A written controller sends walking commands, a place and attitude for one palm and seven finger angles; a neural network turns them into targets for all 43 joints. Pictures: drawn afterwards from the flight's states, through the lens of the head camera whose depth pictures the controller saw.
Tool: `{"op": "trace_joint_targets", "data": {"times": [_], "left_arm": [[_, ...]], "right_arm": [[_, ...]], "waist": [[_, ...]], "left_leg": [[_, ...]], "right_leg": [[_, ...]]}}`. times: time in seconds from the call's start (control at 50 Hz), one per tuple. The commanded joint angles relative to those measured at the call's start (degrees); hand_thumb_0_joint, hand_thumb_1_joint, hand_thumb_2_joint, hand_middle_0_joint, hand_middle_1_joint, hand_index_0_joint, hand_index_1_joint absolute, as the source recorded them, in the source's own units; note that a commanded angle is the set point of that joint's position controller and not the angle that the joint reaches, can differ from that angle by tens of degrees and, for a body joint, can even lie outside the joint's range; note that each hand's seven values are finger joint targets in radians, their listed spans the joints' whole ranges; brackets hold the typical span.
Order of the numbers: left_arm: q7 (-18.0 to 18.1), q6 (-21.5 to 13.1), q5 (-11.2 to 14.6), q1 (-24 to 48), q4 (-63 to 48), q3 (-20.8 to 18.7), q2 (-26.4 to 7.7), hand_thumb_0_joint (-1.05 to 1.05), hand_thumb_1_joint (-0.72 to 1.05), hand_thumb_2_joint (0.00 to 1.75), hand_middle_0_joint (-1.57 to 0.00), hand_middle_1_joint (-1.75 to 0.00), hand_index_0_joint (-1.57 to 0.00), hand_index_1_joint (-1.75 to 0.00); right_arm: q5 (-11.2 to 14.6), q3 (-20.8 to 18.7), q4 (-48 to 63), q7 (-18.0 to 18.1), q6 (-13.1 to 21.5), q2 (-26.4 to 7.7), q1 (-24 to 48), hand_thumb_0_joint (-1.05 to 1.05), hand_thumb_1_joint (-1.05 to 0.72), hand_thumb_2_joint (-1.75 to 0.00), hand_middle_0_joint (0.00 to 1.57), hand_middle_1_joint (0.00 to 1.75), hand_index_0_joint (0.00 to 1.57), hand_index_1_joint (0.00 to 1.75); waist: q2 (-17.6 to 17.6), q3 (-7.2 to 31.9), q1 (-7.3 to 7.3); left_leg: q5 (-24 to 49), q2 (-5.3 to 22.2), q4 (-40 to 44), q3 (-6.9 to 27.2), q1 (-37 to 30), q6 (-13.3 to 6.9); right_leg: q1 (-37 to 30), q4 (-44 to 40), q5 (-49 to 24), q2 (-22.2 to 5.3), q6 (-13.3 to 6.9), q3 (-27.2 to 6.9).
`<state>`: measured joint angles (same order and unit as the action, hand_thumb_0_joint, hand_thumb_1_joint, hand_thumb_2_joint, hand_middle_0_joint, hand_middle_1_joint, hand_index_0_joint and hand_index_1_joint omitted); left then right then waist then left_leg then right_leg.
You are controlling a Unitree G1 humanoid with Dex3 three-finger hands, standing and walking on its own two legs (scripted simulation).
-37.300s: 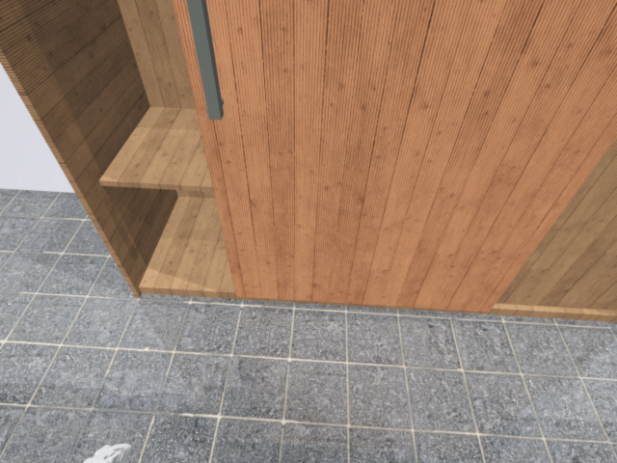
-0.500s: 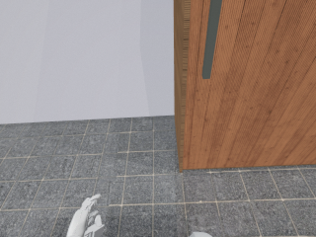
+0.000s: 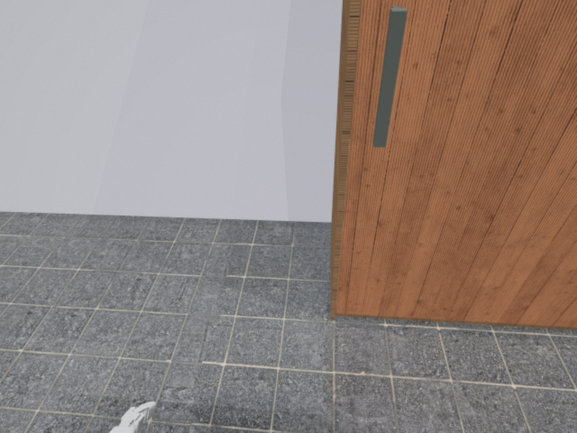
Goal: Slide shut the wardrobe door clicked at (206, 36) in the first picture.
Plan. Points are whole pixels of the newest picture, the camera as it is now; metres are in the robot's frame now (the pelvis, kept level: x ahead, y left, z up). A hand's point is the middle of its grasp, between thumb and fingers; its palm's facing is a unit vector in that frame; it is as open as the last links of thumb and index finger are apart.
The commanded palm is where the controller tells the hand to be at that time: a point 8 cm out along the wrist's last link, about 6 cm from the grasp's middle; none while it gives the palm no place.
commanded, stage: stop stepping back and stand still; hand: right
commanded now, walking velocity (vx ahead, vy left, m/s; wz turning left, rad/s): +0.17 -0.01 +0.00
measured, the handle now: (386, 81) +0.73 -0.18 +0.20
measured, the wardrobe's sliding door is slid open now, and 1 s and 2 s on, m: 0.00 0.00 0.00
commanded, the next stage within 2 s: let the arm hang, fingers relaxed in 0.84 s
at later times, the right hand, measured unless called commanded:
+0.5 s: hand (573, 295) +0.24 -0.30 +0.15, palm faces +0.45 +0.80 -0.39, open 7.4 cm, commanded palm +0.18 -0.32 +0.19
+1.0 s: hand (529, 307) +0.25 -0.28 +0.10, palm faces +0.28 +0.82 -0.49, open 7.4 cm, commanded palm none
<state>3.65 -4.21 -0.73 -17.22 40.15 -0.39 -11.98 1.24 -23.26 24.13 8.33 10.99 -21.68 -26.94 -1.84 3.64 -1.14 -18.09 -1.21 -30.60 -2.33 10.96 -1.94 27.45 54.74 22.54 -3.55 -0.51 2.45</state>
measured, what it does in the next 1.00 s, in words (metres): steps on the spot: left foot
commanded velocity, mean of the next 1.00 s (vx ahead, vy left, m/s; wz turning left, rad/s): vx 0.01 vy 0.03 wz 0.00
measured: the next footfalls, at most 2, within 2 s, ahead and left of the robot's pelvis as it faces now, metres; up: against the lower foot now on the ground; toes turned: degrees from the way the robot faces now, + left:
left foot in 0.34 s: +0.07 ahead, +0.11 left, +0.00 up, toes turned +4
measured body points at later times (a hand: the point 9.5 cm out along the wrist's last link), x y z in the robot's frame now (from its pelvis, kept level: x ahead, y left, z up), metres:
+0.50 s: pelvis +0.03 -0.03 +0.00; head +0.02 -0.05 +0.45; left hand +0.17 +0.20 -0.09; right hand +0.21 -0.34 +0.17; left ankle +0.03 +0.11 -0.73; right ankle +0.05 -0.12 -0.73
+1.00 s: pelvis +0.04 -0.02 +0.00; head +0.04 -0.01 +0.45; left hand +0.20 +0.23 -0.09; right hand +0.23 -0.32 +0.13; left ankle +0.03 +0.10 -0.73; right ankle +0.06 -0.13 -0.73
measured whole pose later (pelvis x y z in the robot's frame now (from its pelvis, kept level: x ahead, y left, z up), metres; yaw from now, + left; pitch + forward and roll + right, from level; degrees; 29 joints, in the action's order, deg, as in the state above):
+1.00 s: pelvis +0.04 -0.02 +0.00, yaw +1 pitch +1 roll +1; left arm 0.5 -4.5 0.1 -11.0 38.4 -0.9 -15.2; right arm -0.4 -16.6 11.2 4.1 9.2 -22.8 -25.3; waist 2.3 2.0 -0.8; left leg -16.8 0.8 -30.7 -2.6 14.7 0.7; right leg 18.2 33.6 16.2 -1.8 -1.1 3.6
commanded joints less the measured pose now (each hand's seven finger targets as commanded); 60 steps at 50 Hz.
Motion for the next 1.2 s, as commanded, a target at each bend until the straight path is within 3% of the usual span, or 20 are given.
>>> {"op": "trace_joint_targets", "data": {"times": [0.0,0.02,0.06,0.08,0.1,0.14,0.18,0.26,0.3,0.32,0.34,0.4,0.48,0.54,0.68,0.9,0.92,0.96,1.08,1.18], "left_arm": [[2.2,-4.6,-0.1,9.2,-10.3,-1.9,-6.0,0.0,0.9,0.9,-0.2,-0.3,-0.2,-0.3],[2.5,-5.3,-0.2,8.6,-10.4,-1.7,-6.3,0.0,0.9,0.9,-0.2,-0.3,-0.2,-0.3],[2.1,-6.8,-0.4,7.8,-11.6,-1.9,-8.6,0.0,0.9,0.9,-0.2,-0.3,-0.2,-0.3],[2.1,-7.2,-0.5,8.3,-12.3,-1.6,-6.8,0.0,0.9,0.9,-0.2,-0.3,-0.2,-0.3],[1.3,-7.5,-0.6,8.2,-11.1,-1.5,-5.9,0.0,0.9,0.9,-0.2,-0.3,-0.2,-0.3],[0.0,-7.3,-0.4,7.2,-11.4,-2.1,-6.1,0.0,0.9,0.9,-0.2,-0.3,-0.2,-0.3],[-0.7,-7.3,0.0,8.0,-11.6,-1.8,-5.9,0.0,0.9,0.9,-0.2,-0.3,-0.2,-0.3],[-0.8,-4.6,0.0,7.7,-13.8,-1.7,-6.2,0.0,0.9,0.9,-0.2,-0.3,-0.2,-0.3],[-0.4,-3.5,0.3,7.9,-14.3,-2.0,-6.0,0.0,0.9,0.9,-0.2,-0.3,-0.2,-0.3],[-0.3,-3.3,0.4,7.3,-14.0,-2.0,-5.7,0.0,0.9,0.9,-0.2,-0.3,-0.2,-0.3],[-0.1,-3.5,0.4,6.9,-13.3,-1.7,-5.5,0.0,0.9,0.9,-0.2,-0.3,-0.2,-0.3],[0.6,-4.9,0.5,7.2,-11.3,-1.8,-5.6,0.0,0.9,0.9,-0.2,-0.3,-0.2,-0.3],[1.0,-5.6,0.2,11.1,-12.5,-1.0,-5.6,0.0,0.9,0.9,-0.2,-0.3,-0.2,-0.3],[0.3,-6.8,0.1,9.0,-11.7,-1.1,-5.7,0.0,0.9,0.9,-0.2,-0.3,-0.2,-0.3],[-0.7,-4.0,1.4,7.6,-13.5,-2.6,-5.6,0.0,0.9,0.9,-0.2,-0.3,-0.2,-0.3],[1.1,-2.6,1.4,10.0,-15.0,-2.3,-6.2,0.0,0.9,0.9,-0.2,-0.3,-0.2,-0.3],[-4.5,-4.7,0.7,13.2,-1.7,-5.1,-17.7,0.0,0.9,0.9,-0.2,-0.3,-0.2,-0.3],[-4.5,0.2,1.0,8.9,-3.4,-4.2,-13.0,0.0,0.9,0.9,-0.2,-0.3,-0.2,-0.3],[-4.4,3.6,-1.0,6.6,0.1,-2.5,-11.9,0.0,0.9,0.9,-0.2,-0.3,-0.2,-0.3],[-4.1,4.4,-1.1,7.4,5.4,-1.0,-10.3,0.0,0.9,0.9,-0.2,-0.3,-0.2,-0.3]], "right_arm": [[-0.1,-4.1,14.9,1.2,3.8,-11.5,10.4,0.0,-0.9,-0.9,0.2,0.3,0.2,0.3],[-0.2,-4.2,15.6,1.3,4.3,-11.6,10.6,0.0,-0.9,-0.9,0.2,0.3,0.2,0.3],[-0.3,-5.3,22.0,2.1,6.4,-11.8,13.5,0.0,-0.9,-0.9,0.2,0.3,0.2,0.3],[-0.9,-6.1,22.6,2.2,7.2,-13.7,14.1,0.0,-0.9,-0.9,0.2,0.3,0.2,0.3],[-0.6,-9.6,22.1,1.8,7.5,-16.8,12.9,0.0,-0.9,-0.9,0.2,0.3,0.2,0.3],[-0.4,-9.4,20.2,1.4,5.8,-14.3,5.4,0.0,-0.9,-0.9,0.2,0.3,0.2,0.3],[0.2,-9.1,19.2,1.1,5.1,-12.4,-0.3,0.0,-0.9,-0.9,0.2,0.3,0.2,0.3],[0.1,-8.4,13.2,0.7,3.4,-11.1,-3.4,0.0,-0.9,-0.9,0.2,0.3,0.2,0.3],[0.1,-7.5,10.6,0.5,2.6,-11.0,-0.7,0.0,-0.9,-0.9,0.2,0.3,0.2,0.3],[0.5,-8.3,9.6,0.5,2.2,-12.3,-0.1,0.0,-0.9,-0.9,0.2,0.3,0.2,0.3],[1.1,-8.5,10.7,0.8,2.4,-13.5,2.2,0.0,-0.9,-0.9,0.2,0.3,0.2,0.3],[0.9,-6.9,11.6,1.0,2.3,-11.5,4.4,0.0,-0.9,-0.9,0.2,0.3,0.2,0.3],[-0.2,-6.9,21.0,0.7,4.7,-13.0,8.1,0.0,-0.9,-0.9,0.2,0.3,0.2,0.3],[-1.0,-6.9,21.4,1.5,5.4,-12.6,5.3,0.0,-0.9,-0.9,0.2,0.3,0.2,0.3],[1.2,-9.7,12.4,1.2,4.9,-11.0,-8.2,0.0,-0.9,-0.9,0.2,0.3,0.2,0.3],[1.1,-7.4,14.1,0.9,3.6,-11.3,-2.3,0.0,-0.9,-0.9,0.2,0.3,0.2,0.3],[-4.0,16.8,-30.1,-7.4,-5.1,-3.2,1.5,0.0,-0.9,-0.9,0.2,0.3,0.2,0.3],[-3.0,16.0,-31.8,-8.3,-10.3,-1.3,2.2,0.0,-0.9,-0.9,0.2,0.3,0.2,0.3],[-3.3,18.9,-49.7,-8.0,-10.7,-2.4,13.2,0.0,-0.9,-0.9,0.2,0.3,0.2,0.3],[-2.6,21.2,-64.0,-7.3,-11.6,-0.6,13.1,0.0,-0.9,-0.9,0.2,0.3,0.2,0.3]], "waist": [[-0.9,-6.8,2.65],[5.6,-5.7,2.67],[31.3,-4.3,2.41],[26.9,-6.7,2.69],[17.6,-5.1,1.93],[12.0,-4.3,1.38],[14.4,-1.8,0.62],[12.7,-2.8,1.08],[2.2,-5.1,1.47],[-5.0,-5.3,1.79],[-7.9,-3.9,2.11],[-6.4,-0.3,2.35],[18.0,-2.0,0.97],[14.6,-0.4,0.35],[2.3,7.9,1.81],[3.0,3.1,1.26],[4.5,-0.5,3.64],[5.6,0.0,2.92],[-12.3,-2.8,3.01],[6.9,-5.3,1.36]], "left_leg": [[-22.8,12.3,10.9,8.6,19.3,-7.0],[-19.9,9.0,4.1,6.1,18.3,-5.6],[-18.0,-1.7,-22.9,-2.3,25.5,0.5],[-16.1,-0.7,-31.9,1.6,25.9,0.5],[-12.6,1.3,-34.4,4.5,22.5,0.4],[-8.1,3.4,-26.5,3.6,15.5,1.2],[-4.6,2.0,-15.1,-0.9,7.1,1.7],[-4.7,-0.3,0.2,-4.8,-8.7,0.9],[-9.3,5.2,9.9,5.7,-3.8,-2.5],[-12.6,12.5,15.8,17.2,2.1,-6.1],[-6.9,17.1,17.7,20.3,4.4,-7.8],[-2.3,10.7,9.0,9.4,8.1,-3.6],[1.3,1.9,-6.9,-0.3,6.1,2.4],[3.1,2.2,0.1,-0.5,1.8,2.1],[38.1,7.7,2.8,6.3,-6.7,-0.4],[22.4,6.2,6.0,6.0,-1.4,1.3],[31.8,11.5,-1.6,3.4,5.1,0.6],[13.3,10.1,2.0,4.9,9.4,0.9],[3.2,9.8,5.5,5.7,10.0,-1.2],[-0.3,6.3,5.3,4.3,3.7,1.0]], "right_leg": [[-16.5,-19.6,-1.3,0.0,-0.7,2.2],[-19.3,-25.3,-0.7,1.3,-0.7,3.1],[-22.1,-43.8,12.0,-16.0,-8.0,-29.4],[-18.0,-47.0,10.6,-19.7,-11.5,-35.7],[-13.4,-47.8,14.3,-18.9,-11.3,-33.6],[-8.9,-42.5,4.2,-15.9,-10.1,-23.2],[-7.5,-40.4,0.4,-11.5,-6.4,-10.7],[4.3,-37.0,14.1,-8.0,-2.6,-4.3],[4.0,-24.1,9.5,-2.6,-0.8,-0.2],[1.7,-14.2,3.3,-0.2,0.0,0.5],[-2.0,-9.7,-1.9,0.7,0.4,0.1],[-14.7,-23.4,-6.4,0.2,-0.3,-1.3],[-13.4,-39.8,-12.0,-10.1,-3.2,-16.2],[-15.6,-34.2,-27.8,-8.9,-3.3,-10.1],[-15.2,-22.9,-31.6,-1.6,0.6,-0.6],[-14.5,-28.0,-21.5,-2.3,-0.6,-1.8],[-11.2,-18.6,-26.6,-3.3,-1.0,-2.7],[-11.0,-22.2,-12.5,-4.0,-0.9,-3.3],[-10.0,-23.0,-12.1,-1.5,-2.0,-6.2],[-6.5,-33.1,-7.1,-2.8,-2.0,-8.7]]}}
